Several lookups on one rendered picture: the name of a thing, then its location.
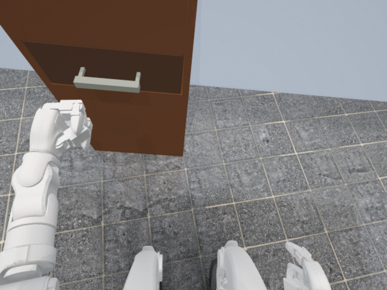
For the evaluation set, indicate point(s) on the right robot hand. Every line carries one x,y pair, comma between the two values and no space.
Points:
310,277

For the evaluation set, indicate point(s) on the left robot forearm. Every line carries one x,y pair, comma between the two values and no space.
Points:
29,250

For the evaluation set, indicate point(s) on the robot left upper arm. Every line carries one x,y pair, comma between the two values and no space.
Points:
40,283

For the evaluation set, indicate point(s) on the left robot hand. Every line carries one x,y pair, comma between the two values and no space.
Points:
48,126

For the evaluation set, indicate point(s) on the handle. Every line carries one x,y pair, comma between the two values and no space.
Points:
107,84

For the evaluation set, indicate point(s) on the robot right shin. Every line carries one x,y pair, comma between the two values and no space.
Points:
222,284

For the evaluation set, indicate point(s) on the left robot thigh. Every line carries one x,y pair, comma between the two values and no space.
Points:
146,271

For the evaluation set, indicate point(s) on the cabinet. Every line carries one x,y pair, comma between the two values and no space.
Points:
146,122

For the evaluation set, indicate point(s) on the drawer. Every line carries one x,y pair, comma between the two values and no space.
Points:
160,72

